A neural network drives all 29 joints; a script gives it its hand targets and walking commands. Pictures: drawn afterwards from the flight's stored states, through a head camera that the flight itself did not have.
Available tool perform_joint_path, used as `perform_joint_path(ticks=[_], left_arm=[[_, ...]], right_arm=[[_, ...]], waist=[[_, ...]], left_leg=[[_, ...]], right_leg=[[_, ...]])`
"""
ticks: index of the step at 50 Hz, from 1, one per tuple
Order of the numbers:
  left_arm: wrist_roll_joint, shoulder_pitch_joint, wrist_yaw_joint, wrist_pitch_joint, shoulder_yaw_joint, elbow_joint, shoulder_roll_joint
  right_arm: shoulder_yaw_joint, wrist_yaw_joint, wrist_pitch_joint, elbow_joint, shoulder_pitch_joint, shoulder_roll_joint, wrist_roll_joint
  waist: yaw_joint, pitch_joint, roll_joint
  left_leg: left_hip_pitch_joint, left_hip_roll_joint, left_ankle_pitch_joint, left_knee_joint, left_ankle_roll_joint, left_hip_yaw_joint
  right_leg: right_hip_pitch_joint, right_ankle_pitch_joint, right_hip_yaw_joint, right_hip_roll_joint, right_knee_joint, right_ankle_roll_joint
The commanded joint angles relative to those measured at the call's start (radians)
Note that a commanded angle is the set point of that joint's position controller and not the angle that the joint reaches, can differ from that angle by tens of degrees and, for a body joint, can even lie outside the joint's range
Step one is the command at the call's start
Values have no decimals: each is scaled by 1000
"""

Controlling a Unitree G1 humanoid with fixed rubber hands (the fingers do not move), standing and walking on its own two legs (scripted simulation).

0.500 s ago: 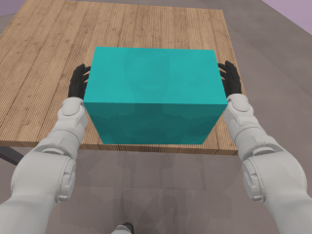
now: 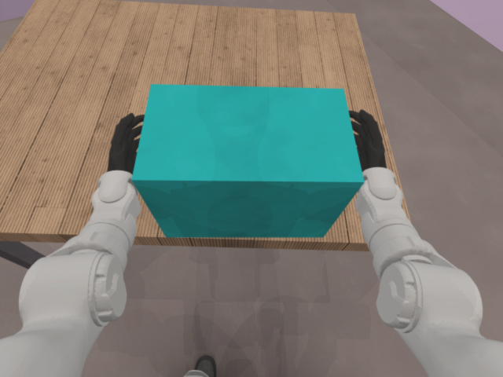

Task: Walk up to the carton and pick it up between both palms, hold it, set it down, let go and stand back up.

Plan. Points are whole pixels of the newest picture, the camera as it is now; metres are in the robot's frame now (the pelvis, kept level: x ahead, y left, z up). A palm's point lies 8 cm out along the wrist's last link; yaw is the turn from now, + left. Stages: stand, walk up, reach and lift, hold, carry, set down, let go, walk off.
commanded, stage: reach and lift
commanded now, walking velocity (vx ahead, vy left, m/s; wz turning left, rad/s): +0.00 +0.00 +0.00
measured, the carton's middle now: (247, 169) +0.46 +0.04 +0.00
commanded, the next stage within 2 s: none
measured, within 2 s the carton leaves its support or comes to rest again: leaves its support in 1.44 s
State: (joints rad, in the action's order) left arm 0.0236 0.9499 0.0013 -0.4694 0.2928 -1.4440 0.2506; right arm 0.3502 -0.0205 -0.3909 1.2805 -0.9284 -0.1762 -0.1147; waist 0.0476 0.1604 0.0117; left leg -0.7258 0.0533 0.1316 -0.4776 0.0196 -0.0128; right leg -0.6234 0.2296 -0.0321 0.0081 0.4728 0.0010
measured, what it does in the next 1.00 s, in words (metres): stands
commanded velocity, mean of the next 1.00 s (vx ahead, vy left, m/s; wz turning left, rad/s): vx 0.00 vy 0.00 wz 0.00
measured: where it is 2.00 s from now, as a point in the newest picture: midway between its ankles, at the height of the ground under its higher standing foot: outside the picture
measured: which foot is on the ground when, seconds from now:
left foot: down 0.00-1.00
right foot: down 0.00-1.00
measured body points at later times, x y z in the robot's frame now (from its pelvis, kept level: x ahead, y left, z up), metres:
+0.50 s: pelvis +0.01 +0.00 +0.01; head +0.12 +0.02 +0.44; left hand +0.44 +0.24 +0.03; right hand +0.47 -0.16 +0.04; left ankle +0.04 +0.13 -0.73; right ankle -0.02 -0.12 -0.73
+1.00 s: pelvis -0.01 +0.00 +0.00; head +0.11 +0.02 +0.43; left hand +0.42 +0.24 +0.03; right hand +0.46 -0.16 +0.05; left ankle +0.04 +0.13 -0.73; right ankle -0.02 -0.12 -0.73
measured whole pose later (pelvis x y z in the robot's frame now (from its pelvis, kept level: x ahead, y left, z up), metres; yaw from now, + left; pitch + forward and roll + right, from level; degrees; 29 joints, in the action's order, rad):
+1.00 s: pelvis -0.01 +0.00 +0.00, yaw -1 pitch +27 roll -2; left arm 0.10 0.90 -0.02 -0.62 0.21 -1.43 0.21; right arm 0.31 -0.05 -0.70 1.48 -0.94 -0.23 -0.11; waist 0.08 0.24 0.02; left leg -0.81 0.07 0.06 -0.40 0.01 -0.03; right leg -0.71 0.15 -0.04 0.02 0.38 0.00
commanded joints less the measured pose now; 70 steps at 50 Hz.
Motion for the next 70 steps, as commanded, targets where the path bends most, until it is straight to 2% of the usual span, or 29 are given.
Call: perform_joint_path(ticks=[1,7,12,13,17,22,23,28,32,35,36,38,39,40,45,46,53,59,64,65,70], left_arm=[[-164,465,157,-35,-108,83,-466],[-159,432,142,-44,-124,89,-470],[-151,416,131,-44,-165,121,-488],[-149,417,130,-45,-159,108,-484],[-137,426,126,-51,-188,126,-516],[-131,436,115,-85,-205,150,-536],[-123,454,114,-96,-220,156,-553],[-117,461,113,-158,-245,151,-590],[-127,449,117,-183,-236,132,-594],[-124,451,115,-195,-243,133,-598],[-121,462,113,-198,-247,144,-598],[-124,461,114,-199,-234,130,-581],[-116,467,112,-198,-246,137,-589],[-113,463,111,-199,-246,131,-583],[-89,472,104,-193,-267,138,-572],[-76,487,105,-191,-279,149,-573],[-27,513,111,-171,-320,171,-583],[26,517,110,-148,-375,213,-610],[77,520,100,-124,-442,293,-654],[91,534,97,-119,-462,317,-668],[135,569,84,-83,-525,433,-710]], right_arm=[[-169,154,-46,-35,-401,544,-178],[-168,159,-54,-21,-362,565,-220],[-170,163,-60,13,-336,563,-217],[-172,164,-64,4,-349,557,-218],[-169,165,-77,21,-349,560,-223],[-199,165,-130,4,-376,562,-215],[-201,164,-148,-8,-392,555,-215],[-235,163,-245,8,-427,553,-223],[-236,158,-300,50,-441,528,-233],[-244,153,-331,80,-450,506,-237],[-235,153,-336,97,-458,494,-235],[-238,151,-343,111,-463,497,-234],[-233,151,-345,132,-466,484,-232],[-241,150,-350,131,-472,485,-225],[-263,148,-354,132,-494,466,-198],[-267,148,-352,139,-499,463,-192],[-331,147,-332,84,-533,466,-136],[-422,149,-298,19,-535,497,-52],[-504,148,-260,-108,-545,528,14],[-508,149,-250,-126,-553,529,21],[-577,145,-185,-266,-562,568,94]], waist=[[21,564,3],[27,548,19],[20,552,-16],[32,544,-15],[23,563,-29],[33,634,-24],[23,654,-36],[29,722,-31],[28,724,1],[23,746,0],[14,741,-1],[20,726,19],[11,731,10],[21,744,19],[27,777,11],[20,786,5],[26,828,6],[24,872,3],[18,924,-7],[8,927,-8],[3,925,-24]], left_leg=[[393,-23,-347,15,7,-81],[411,-22,-344,42,-5,-92],[491,-13,-410,31,6,-92],[487,-14,-413,27,4,-93],[510,-13,-438,22,16,-93],[517,-15,-496,9,22,-97],[525,-15,-515,6,30,-96],[515,-14,-573,-11,42,-98],[476,-17,-538,0,41,-103],[466,-18,-533,1,41,-101],[474,-19,-517,6,43,-100],[447,-19,-468,11,30,-108],[442,-19,-450,20,31,-104],[440,-21,-445,17,28,-106],[423,-28,-401,12,20,-108],[417,-29,-395,11,19,-107],[409,-34,-378,-3,13,-96],[422,-37,-422,-24,14,-76],[495,-34,-483,-46,20,-52],[510,-34,-498,-51,25,-44],[565,-37,-510,-56,29,-22]], right_leg=[[311,-424,-39,-10,-42,36],[306,-394,-34,-11,-71,31],[235,-375,-45,0,-93,18],[230,-363,-45,-1,-98,18],[211,-368,-55,3,-102,10],[224,-438,-56,9,-94,12],[231,-458,-60,10,-94,11],[244,-555,-71,15,-79,16],[257,-575,-78,21,-73,26],[249,-580,-79,26,-73,28],[234,-566,-81,28,-77,28],[230,-527,-78,27,-81,28],[221,-511,-81,29,-83,27],[214,-500,-81,30,-81,31],[195,-453,-73,36,-82,33],[194,-454,-74,34,-79,32],[189,-449,-71,42,-62,34],[219,-518,-57,47,-39,41],[210,-532,-53,61,-41,36],[202,-535,-53,65,-41,35],[181,-480,-41,69,-60,27]])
